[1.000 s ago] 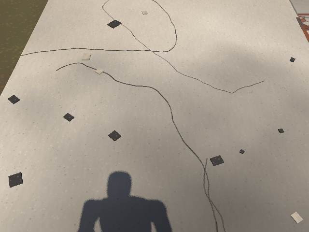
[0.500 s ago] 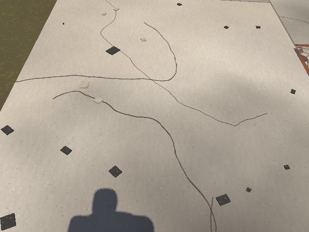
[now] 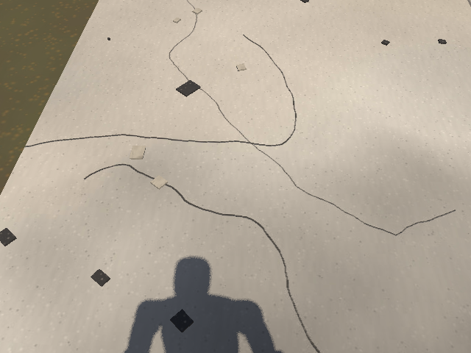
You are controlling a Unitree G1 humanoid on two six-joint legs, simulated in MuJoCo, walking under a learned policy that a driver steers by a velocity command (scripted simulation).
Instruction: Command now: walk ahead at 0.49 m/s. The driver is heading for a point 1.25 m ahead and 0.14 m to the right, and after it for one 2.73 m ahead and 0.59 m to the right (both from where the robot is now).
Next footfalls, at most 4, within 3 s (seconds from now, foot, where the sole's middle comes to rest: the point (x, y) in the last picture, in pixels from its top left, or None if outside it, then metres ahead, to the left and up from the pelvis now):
0.34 left None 0.37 0.17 -0.78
0.90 right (275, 289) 0.67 -0.08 -0.78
1.46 left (204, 201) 0.99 0.16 -0.78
2.02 right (279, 146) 1.26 -0.12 -0.78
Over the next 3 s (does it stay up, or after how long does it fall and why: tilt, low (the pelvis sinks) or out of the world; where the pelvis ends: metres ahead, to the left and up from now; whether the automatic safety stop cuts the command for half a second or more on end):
stays up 1.31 -0.06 -0.01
